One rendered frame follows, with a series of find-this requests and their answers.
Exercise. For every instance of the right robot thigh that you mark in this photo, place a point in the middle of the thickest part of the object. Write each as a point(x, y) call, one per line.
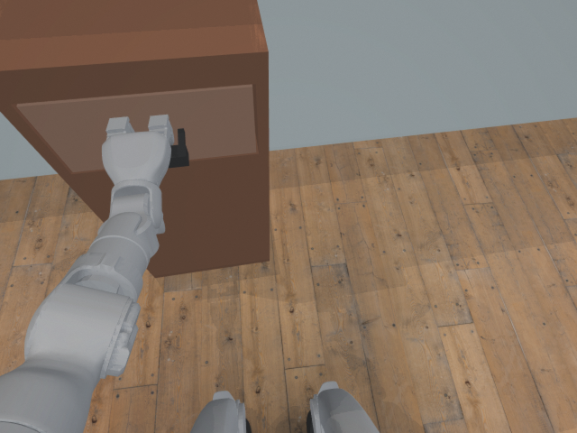
point(337, 411)

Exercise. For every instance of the cabinet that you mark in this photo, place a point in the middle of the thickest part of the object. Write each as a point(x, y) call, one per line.
point(216, 211)

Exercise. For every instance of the handle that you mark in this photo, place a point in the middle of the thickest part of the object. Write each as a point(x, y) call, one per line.
point(179, 153)

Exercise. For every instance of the robot left forearm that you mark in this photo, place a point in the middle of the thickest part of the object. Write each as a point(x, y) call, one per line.
point(120, 254)

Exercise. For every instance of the drawer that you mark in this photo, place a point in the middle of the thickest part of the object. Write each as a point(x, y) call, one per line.
point(217, 122)

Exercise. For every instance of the left robot upper arm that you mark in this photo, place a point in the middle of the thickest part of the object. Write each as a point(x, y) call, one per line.
point(84, 335)

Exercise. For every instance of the robot left shin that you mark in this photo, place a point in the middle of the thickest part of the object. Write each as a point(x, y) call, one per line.
point(222, 395)

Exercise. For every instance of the robot left hand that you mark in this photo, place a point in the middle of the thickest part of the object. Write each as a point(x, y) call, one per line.
point(129, 155)

